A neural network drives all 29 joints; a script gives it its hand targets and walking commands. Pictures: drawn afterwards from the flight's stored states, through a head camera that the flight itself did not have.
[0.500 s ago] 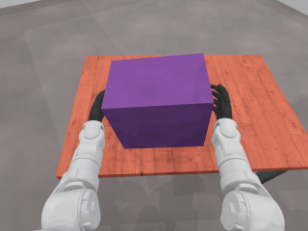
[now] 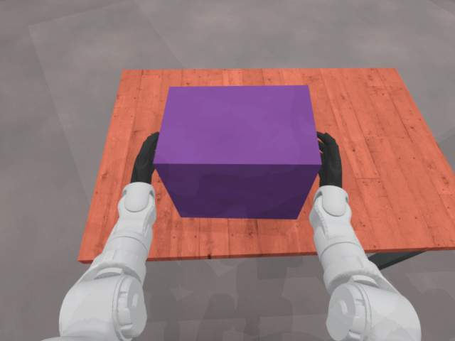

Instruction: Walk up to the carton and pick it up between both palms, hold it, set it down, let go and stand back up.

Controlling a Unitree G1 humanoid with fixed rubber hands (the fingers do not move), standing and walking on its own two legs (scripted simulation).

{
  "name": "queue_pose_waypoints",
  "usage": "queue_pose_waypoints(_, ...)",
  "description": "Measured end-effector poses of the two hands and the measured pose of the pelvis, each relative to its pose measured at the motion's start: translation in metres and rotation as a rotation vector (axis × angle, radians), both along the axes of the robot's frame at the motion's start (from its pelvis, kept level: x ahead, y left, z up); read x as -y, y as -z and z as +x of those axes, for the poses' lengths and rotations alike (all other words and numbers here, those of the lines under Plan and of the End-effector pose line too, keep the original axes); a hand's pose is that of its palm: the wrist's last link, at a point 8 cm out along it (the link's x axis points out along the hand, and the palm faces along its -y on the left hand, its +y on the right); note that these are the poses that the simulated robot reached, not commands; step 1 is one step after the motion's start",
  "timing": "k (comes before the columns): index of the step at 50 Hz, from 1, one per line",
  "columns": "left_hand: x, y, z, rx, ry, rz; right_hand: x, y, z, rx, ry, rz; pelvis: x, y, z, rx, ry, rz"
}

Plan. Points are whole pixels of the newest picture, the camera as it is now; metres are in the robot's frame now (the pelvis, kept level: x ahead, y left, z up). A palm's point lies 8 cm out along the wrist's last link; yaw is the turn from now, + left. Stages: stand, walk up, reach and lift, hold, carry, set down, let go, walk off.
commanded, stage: set down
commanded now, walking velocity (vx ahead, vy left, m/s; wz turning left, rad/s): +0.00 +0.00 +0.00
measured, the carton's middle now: (237, 158) +0.46 +0.01 +0.00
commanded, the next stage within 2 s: none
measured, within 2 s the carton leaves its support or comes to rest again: rests again in 0.62 s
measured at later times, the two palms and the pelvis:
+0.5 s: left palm (144, 173) +0.41 +0.18 +0.01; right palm (328, 185) +0.40 -0.16 +0.01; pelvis +0.00 +0.00 +0.00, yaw +0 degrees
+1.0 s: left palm (129, 173) +0.41 +0.21 +0.00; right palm (323, 183) +0.40 -0.15 +0.01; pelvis -0.01 +0.00 +0.00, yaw +0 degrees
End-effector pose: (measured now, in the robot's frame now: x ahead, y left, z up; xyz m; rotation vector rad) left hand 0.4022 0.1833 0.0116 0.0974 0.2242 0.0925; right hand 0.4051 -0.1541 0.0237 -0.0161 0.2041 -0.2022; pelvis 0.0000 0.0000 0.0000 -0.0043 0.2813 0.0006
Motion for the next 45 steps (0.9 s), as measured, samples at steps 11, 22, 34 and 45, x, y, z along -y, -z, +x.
queue_pose_waypoints(11,0.001,0.001,0.000,0.014,0.008,-0.003,0.001,0.005,-0.003,0.003,0.011,0.013,0.000,0.000,-0.001,-0.006,0.000,0.000)
queue_pose_waypoints(22,0.001,0.002,0.002,0.030,0.020,-0.007,0.003,0.011,-0.005,-0.004,0.018,0.015,0.000,0.001,-0.001,-0.017,0.000,0.000)
queue_pose_waypoints(34,-0.010,0.007,0.007,-0.017,-0.021,-0.029,-0.004,0.017,-0.003,-0.022,-0.061,-0.029,-0.001,0.003,-0.005,-0.102,0.001,-0.001)
queue_pose_waypoints(45,-0.020,0.010,0.007,-0.045,-0.082,-0.094,-0.003,0.018,-0.002,-0.046,-0.107,-0.049,-0.001,0.005,-0.007,-0.125,0.001,-0.002)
